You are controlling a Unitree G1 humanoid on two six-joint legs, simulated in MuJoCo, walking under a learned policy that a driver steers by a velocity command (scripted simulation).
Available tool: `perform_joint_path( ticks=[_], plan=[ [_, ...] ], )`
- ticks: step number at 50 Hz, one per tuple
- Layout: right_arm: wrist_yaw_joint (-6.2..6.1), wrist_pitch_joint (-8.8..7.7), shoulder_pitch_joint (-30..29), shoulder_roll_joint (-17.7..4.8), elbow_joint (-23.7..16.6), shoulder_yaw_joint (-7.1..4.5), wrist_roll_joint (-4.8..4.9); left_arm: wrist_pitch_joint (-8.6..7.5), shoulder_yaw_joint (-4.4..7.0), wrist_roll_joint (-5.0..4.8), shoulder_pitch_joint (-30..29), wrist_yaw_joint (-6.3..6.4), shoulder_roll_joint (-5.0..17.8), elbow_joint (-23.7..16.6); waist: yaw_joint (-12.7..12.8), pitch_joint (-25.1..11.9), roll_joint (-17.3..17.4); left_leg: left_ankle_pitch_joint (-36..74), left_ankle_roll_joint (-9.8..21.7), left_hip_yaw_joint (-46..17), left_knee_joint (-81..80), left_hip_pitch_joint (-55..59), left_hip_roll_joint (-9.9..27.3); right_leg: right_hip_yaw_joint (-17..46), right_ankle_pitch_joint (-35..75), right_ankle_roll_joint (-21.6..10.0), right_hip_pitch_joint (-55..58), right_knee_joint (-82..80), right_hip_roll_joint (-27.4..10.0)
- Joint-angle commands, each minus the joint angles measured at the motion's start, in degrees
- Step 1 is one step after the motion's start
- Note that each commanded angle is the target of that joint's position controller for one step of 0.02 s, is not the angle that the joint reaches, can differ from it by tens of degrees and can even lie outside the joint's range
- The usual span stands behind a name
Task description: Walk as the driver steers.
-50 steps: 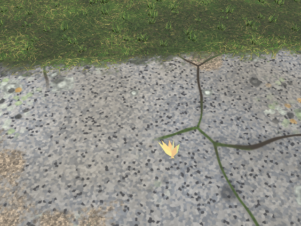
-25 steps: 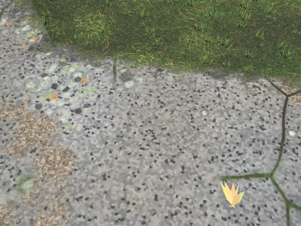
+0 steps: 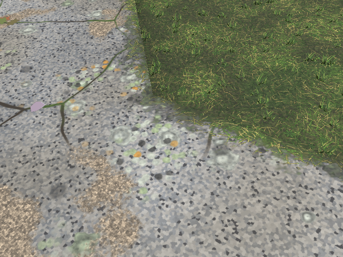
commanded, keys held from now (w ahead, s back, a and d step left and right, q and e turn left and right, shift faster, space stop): no key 1.00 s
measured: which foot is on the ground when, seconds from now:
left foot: up 0.00-0.20, down 0.22-1.00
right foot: down 0.00-0.24, up 0.26-0.52, down 0.54-1.00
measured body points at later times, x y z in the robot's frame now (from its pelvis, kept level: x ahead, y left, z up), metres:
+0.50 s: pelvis +0.13 +0.04 -0.01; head +0.16 +0.04 +0.44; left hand +0.23 +0.32 -0.12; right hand +0.32 -0.18 -0.11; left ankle +0.18 +0.15 -0.74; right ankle +0.16 -0.10 -0.72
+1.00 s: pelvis +0.18 +0.02 -0.01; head +0.20 +0.02 +0.44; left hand +0.26 +0.28 -0.14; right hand +0.31 -0.22 -0.14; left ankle +0.18 +0.16 -0.74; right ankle +0.17 -0.10 -0.74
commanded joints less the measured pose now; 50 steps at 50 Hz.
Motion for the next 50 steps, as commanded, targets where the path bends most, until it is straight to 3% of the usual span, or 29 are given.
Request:
perform_joint_path(
  ticks=[1, 3, 5, 8, 10, 11, 12, 13, 14, 15, 16, 17, 18, 20, 23, 25, 26, 27, 28, 29, 30, 34, 39, 50],
  plan=[
    [0.37, -1.16, -6.41, -1.68, -5.12, -0.40, -0.02, -0.96, 1.47, 0.57, -1.92, 0.17, 6.90, -2.48, -0.05, 6.73, -9.66, 6.06, -1.65, -0.89, -0.42, -11.62, 3.17, 10.30, 12.36, -9.21, 5.80, -14.23, -12.84],
    [0.72, -1.42, -8.05, 0.20, -5.36, 0.34, -0.36, -0.47, 1.62, 0.16, -2.42, 0.25, 7.76, -1.42, 0.02, 5.63, -9.96, 8.24, -2.37, 1.85, -9.51, -5.62, 3.09, 4.46, 23.97, -8.73, 4.76, -12.69, -11.26],
    [1.38, -1.60, -10.31, 1.83, -5.55, 1.01, -0.42, 0.14, 2.03, -0.81, -1.98, 0.15, 9.49, -0.19, 0.82, 4.22, -11.45, 10.25, -2.24, 4.88, -19.38, 2.44, 2.61, 0.57, 28.97, -7.87, 3.25, -11.15, -10.08],
    [2.12, -1.61, -11.11, -0.23, -5.70, 0.22, -0.04, 0.55, 2.69, -2.23, -0.14, -0.28, 11.98, 1.31, 0.93, 2.37, -12.95, 11.14, -0.59, 6.50, -28.32, 9.29, 0.96, 1.48, 32.93, -7.59, 6.06, -7.32, -11.94],
    [2.01, -1.81, -5.19, -2.00, -3.60, -0.91, -0.53, 0.37, 2.51, -3.00, -1.05, -0.33, 11.54, 1.58, -2.61, -0.60, -11.62, 17.63, 2.29, 7.62, -38.75, 19.67, -1.27, 0.65, 38.25, -5.74, 7.03, -0.08, -10.62],
    [1.42, -1.90, -0.76, -4.32, -2.39, -1.80, -0.96, -0.03, 2.02, -2.65, 0.33, -0.37, 9.92, 2.07, -4.66, -3.12, -9.61, 25.05, 4.00, 6.39, -40.85, 28.69, -0.52, -1.35, 37.66, -3.69, 4.02, 7.21, -8.34],
    [0.42, -1.80, 6.00, -8.67, -2.11, -2.57, -2.32, -0.64, 0.60, -0.16, 0.69, -0.40, 6.26, 0.11, -6.53, -11.39, -1.18, 51.90, 7.87, -6.10, -34.97, 45.30, 11.57, -3.58, 16.94, -0.18, -7.29, 21.88, -5.32],
    [0.18, -1.76, 4.84, -9.70, -1.91, -1.48, -3.11, -0.93, -1.77, 0.80, 8.02, -1.21, 1.78, 0.49, -2.87, -20.35, 12.56, 66.03, 20.79, -23.82, -34.27, 56.90, 27.32, 1.55, -23.95, 3.23, -19.75, 38.30, -0.86],
    [0.47, -1.17, 6.87, -5.89, -0.65, -0.88, -2.08, -0.33, -0.34, -0.84, 6.30, -1.36, 7.33, 2.27, -5.63, -22.54, 7.73, 55.16, 20.50, -23.04, -37.13, 51.74, 24.09, 6.80, -23.08, 3.69, -19.01, 42.03, -2.45],
    [0.67, -1.17, 3.16, -3.96, -0.41, -0.16, -1.43, 0.38, -0.03, -1.88, 1.70, -1.30, 8.62, 1.05, -5.11, -15.37, 6.09, 49.18, 18.10, -17.00, -38.09, 47.53, 20.70, 5.60, -21.44, 3.49, -22.72, 42.68, -3.94],
    [0.60, -1.18, -0.57, -2.45, -0.37, 0.40, -1.07, 1.14, -0.23, -1.43, -0.98, -0.57, 7.52, 0.98, -4.06, -11.03, 2.27, 43.24, 15.61, -13.98, -39.43, 41.12, 17.90, 4.98, -18.36, 3.42, -23.08, 39.72, -5.06],
    [0.58, -1.09, -4.01, -1.79, -0.49, 0.76, -1.03, 2.20, -0.09, -0.67, -1.92, 0.16, 7.49, 1.01, -2.52, -7.33, 1.63, 39.04, 14.06, -11.49, -41.28, 33.28, 16.38, 4.95, -16.05, 3.74, -20.14, 35.85, -5.78],
    [0.55, -0.92, -6.77, -2.71, -0.44, 0.46, -1.55, 3.20, -0.10, -0.52, -0.78, 0.54, 6.81, 1.31, -0.44, -5.43, 2.90, 36.09, 13.05, -8.56, -43.46, 25.32, 14.62, 4.22, -13.22, 4.04, -14.28, 32.38, -5.53],
    [0.18, -0.78, -8.76, -2.76, 0.09, 0.20, -2.32, 3.98, -0.62, -0.33, 1.43, 1.10, 4.47, 2.24, 0.89, -4.72, 4.74, 31.79, 13.07, -5.28, -45.19, 19.14, 12.70, 2.41, -9.97, 4.34, -7.59, 25.71, -3.79],
    [-0.44, -0.38, -8.80, -1.40, 1.38, 0.61, -2.04, 4.27, -0.97, -0.14, 0.27, 1.05, 3.78, 2.61, 0.26, -5.01, 5.25, 19.38, 12.43, -5.29, -45.96, 17.41, 12.51, 2.04, -1.67, 3.45, -2.21, 16.48, -2.89],
    [-0.54, 0.05, -9.59, -0.14, 2.28, 1.18, -1.65, 4.31, -1.15, 0.50, -0.20, 0.60, 3.09, 2.90, 1.18, -3.32, 4.39, 4.36, 9.67, -4.61, -45.46, 13.92, 10.70, 0.82, 6.45, 2.03, 3.85, 7.98, -1.63],
    [-0.43, 0.06, -7.87, 1.42, 3.47, 1.70, -1.70, 4.33, -1.21, 1.45, -1.23, 0.37, 3.28, 2.47, 0.96, -1.52, 2.91, -3.66, 6.82, -4.04, -45.04, 12.20, 8.69, 1.41, 8.47, 1.10, 5.80, 4.44, -1.83],
    [-0.39, 0.07, -5.82, 2.09, 4.71, 1.94, -1.98, 4.25, -1.03, 2.01, -2.72, 0.36, 5.36, 1.12, -0.25, 1.58, -0.17, -10.05, 3.75, -3.30, -43.03, 10.45, 6.37, 5.57, 9.81, -0.52, 5.38, 0.73, -5.15],
    [-0.37, -0.01, -2.54, 1.31, 5.16, 1.54, -1.88, 4.21, -0.18, 1.34, -5.67, 0.68, 9.48, 0.01, -3.73, 4.19, -7.86, -9.06, 1.35, -0.11, -41.02, 12.15, 2.78, 7.26, 3.74, -2.65, -0.14, -0.72, -7.70],
    [-0.75, 0.08, -3.26, 1.18, 5.46, 1.52, -1.92, 4.03, -0.39, 0.89, -7.83, 0.48, 7.44, 0.29, -3.74, 5.06, -12.30, -2.95, -0.06, 2.38, -38.35, 19.45, 1.42, 8.02, -8.56, -3.59, -8.55, -4.07, -6.92],
    [-1.10, 0.18, -4.38, 0.08, 5.69, 1.14, -1.76, 3.66, -1.07, 1.02, -8.76, 0.34, 5.07, 0.22, -3.38, 6.62, -12.13, 0.49, -0.19, 2.52, -36.84, 22.01, 1.50, 7.51, -12.30, -2.69, -11.32, -5.38, -5.68],
    [-1.38, 0.29, -3.71, 0.35, 7.54, 0.82, -1.76, 2.17, -1.42, 0.26, -6.64, 0.33, 4.10, 1.44, -2.31, 4.56, -7.58, 7.53, 1.13, 1.28, -36.47, 22.79, 2.69, 4.88, -0.65, -0.62, -6.21, -1.29, -3.65],
    [-1.27, 0.01, -3.20, 0.73, 10.08, 0.73, -1.19, 2.21, -1.38, -0.10, -5.77, 0.42, 3.81, 2.49, -1.81, 1.35, -3.91, 15.05, 0.88, 1.23, -35.33, 24.81, 3.20, 3.72, 9.03, -1.26, -2.04, 1.69, -2.78],
    [-2.47, 1.11, -2.63, -0.23, 16.17, 0.43, -0.79, 2.87, -1.13, -0.38, -5.88, 0.29, 3.17, 6.44, -2.28, 2.42, -2.87, 18.81, 0.51, 1.20, -35.36, 27.90, 3.84, 2.59, 13.38, -1.37, -0.93, 1.05, -1.63]
  ],
)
